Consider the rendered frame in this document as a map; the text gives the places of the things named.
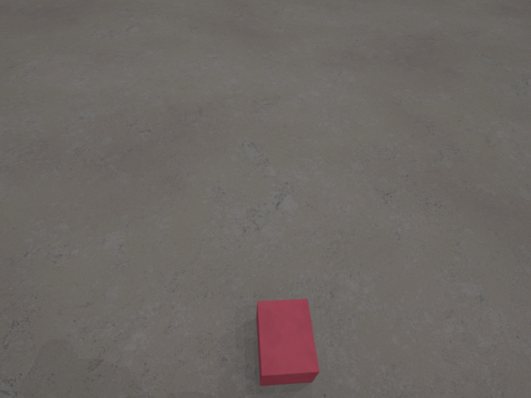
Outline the carton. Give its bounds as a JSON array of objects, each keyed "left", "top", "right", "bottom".
[{"left": 256, "top": 298, "right": 319, "bottom": 386}]

